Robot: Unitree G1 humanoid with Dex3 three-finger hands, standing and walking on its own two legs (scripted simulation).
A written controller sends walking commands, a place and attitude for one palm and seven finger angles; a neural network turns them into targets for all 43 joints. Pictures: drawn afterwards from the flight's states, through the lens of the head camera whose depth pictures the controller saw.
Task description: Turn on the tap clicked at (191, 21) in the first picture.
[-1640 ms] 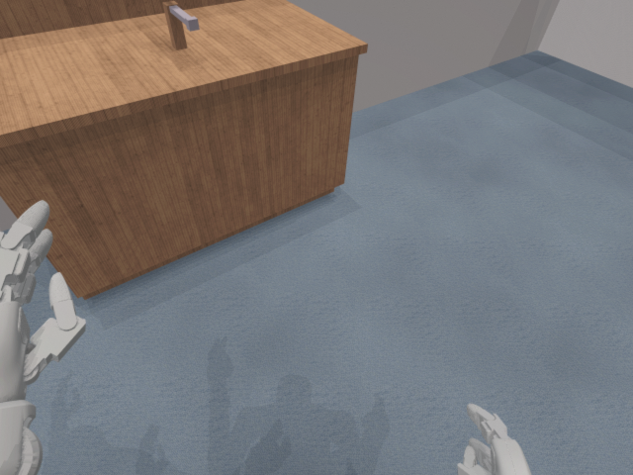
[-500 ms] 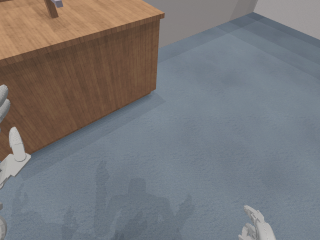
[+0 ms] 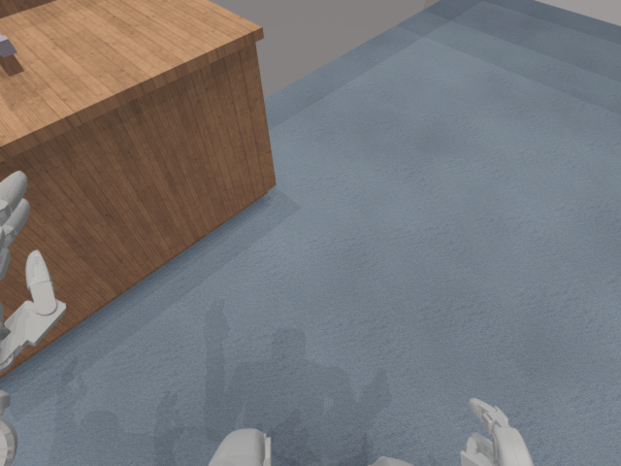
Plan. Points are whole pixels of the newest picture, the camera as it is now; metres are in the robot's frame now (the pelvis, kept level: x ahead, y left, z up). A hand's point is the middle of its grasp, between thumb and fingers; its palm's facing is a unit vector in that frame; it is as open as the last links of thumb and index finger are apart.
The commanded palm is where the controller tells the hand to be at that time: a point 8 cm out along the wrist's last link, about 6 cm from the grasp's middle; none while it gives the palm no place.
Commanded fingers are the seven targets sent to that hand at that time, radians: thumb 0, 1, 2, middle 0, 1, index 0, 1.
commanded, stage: walk to a spot facing it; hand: left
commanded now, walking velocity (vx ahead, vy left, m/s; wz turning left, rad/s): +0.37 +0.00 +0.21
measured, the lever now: (3, 46) +0.84 +0.65 +0.10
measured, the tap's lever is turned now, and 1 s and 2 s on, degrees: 0 0 0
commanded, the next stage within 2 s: turn to face it in 0.52 s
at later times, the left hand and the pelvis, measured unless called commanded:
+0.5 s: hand (75, 162) +0.38 +0.25 +0.21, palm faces +0.44 -0.81 -0.38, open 7.5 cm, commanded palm +0.31 +0.30 +0.19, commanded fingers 0.00 0.90 0.90 -0.20 -0.30 -0.20 -0.30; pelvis +0.16 +0.01 +0.01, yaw +3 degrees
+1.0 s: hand (125, 119) +0.45 +0.23 +0.21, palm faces +0.51 -0.73 -0.46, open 7.5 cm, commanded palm +0.38 +0.27 +0.19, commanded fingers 0.00 0.90 0.90 -0.20 -0.30 -0.20 -0.30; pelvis +0.28 -0.03 +0.01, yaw +11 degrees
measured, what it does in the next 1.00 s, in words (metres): walks ahead: left foot, then right foot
